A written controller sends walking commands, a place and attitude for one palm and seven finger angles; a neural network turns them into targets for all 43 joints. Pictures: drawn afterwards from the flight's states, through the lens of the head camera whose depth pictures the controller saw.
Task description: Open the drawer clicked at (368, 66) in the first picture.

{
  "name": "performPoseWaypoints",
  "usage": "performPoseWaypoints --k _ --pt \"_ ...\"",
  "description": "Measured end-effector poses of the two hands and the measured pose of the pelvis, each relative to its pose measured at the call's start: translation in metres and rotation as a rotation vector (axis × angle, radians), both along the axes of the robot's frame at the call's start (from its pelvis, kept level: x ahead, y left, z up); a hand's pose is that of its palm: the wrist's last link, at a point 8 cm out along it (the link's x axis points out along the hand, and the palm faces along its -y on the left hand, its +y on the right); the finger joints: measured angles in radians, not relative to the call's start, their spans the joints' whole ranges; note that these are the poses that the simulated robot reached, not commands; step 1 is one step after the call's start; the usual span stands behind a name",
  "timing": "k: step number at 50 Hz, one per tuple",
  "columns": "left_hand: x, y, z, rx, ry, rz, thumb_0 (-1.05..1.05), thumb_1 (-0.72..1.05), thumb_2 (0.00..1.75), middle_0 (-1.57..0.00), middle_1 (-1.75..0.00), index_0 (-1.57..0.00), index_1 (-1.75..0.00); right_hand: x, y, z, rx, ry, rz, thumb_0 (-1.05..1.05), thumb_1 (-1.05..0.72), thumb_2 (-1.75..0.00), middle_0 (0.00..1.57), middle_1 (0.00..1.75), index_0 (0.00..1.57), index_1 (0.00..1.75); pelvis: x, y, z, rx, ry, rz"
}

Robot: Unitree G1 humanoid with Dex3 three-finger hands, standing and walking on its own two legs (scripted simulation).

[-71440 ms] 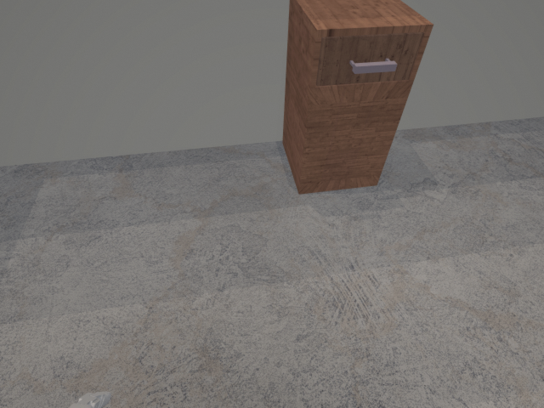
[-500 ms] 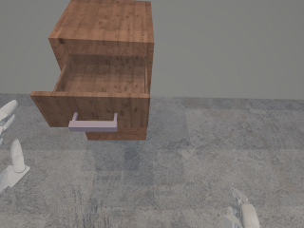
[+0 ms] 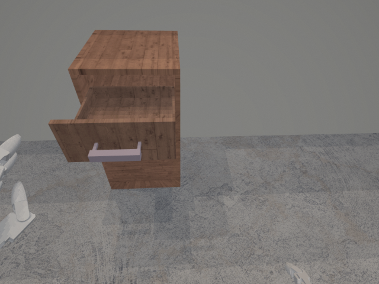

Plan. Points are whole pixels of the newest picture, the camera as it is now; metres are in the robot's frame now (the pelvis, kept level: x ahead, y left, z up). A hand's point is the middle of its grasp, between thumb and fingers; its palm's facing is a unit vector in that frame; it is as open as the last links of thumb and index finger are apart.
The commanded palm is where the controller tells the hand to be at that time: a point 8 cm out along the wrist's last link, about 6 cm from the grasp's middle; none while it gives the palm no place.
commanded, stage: stop stepping back and stand still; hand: left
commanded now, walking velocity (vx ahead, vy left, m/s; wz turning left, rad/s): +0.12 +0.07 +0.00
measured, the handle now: (116, 150) +0.54 +0.25 -0.07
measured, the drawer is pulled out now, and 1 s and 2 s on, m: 0.30 0.30 0.30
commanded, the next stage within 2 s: let the arm hang, fingers relaxed in 0.30 s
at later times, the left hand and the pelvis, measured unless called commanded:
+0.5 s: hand (64, 234) +0.20 +0.24 +0.05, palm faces +0.25 -0.84 -0.48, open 7.3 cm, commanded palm none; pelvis +0.00 +0.00 -0.01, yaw +3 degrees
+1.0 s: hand out of the picture -0.04 +0.21 -0.16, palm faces +0.06 -0.97 -0.24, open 7.2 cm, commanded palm none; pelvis +0.00 +0.01 +0.01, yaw +2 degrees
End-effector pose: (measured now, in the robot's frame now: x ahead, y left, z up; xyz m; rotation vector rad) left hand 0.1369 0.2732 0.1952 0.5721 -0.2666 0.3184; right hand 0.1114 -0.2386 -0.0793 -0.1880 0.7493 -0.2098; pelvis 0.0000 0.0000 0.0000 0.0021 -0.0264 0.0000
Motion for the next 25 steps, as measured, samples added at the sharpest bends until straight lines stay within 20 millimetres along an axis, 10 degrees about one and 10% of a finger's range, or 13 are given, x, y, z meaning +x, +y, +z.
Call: performPoseWaypoints --k 7,20,22,25 --pt "-0.002 -0.012 -0.012 -0.028 0.003 0.05 0.01 0.89 0.9 -0.2 -0.3 -0.22 -0.3 0.0 -0.015 -0.026 0.032 0.078 0.04 0.02 -0.9 -0.9 0.2 0.3 0.21 0.3 -0.015 -0.016 -0.007 -0.008 -0.006 0.022" --pt "0.005 -0.017 -0.008 -0.038 0.021 -0.023 0.01 0.89 0.9 -0.21 -0.3 -0.22 -0.3 0.031 -0.026 0.011 -0.075 0.003 0.037 0.02 -0.91 -0.9 0.2 0.3 0.2 0.3 -0.005 -0.011 0.001 0.007 0.036 0.025" --pt "0.017 -0.008 -0.029 -0.022 0.094 -0.01 0.01 0.89 0.9 -0.21 -0.3 -0.22 -0.3 0.04 -0.022 0.002 -0.049 0.006 0.089 0.01 -0.91 -0.9 0.2 0.3 0.2 0.3 -0.004 -0.007 -0.002 0.009 0.049 0.039" --pt "0.035 0.008 -0.113 -0.16 0.411 0.097 0.0 0.9 0.9 -0.2 -0.3 -0.21 -0.3 0.046 -0.014 -0.023 0.004 0.068 0.13 0.01 -0.91 -0.9 0.2 0.3 0.2 0.3 -0.002 -0.004 -0.008 0.03 0.06 0.06"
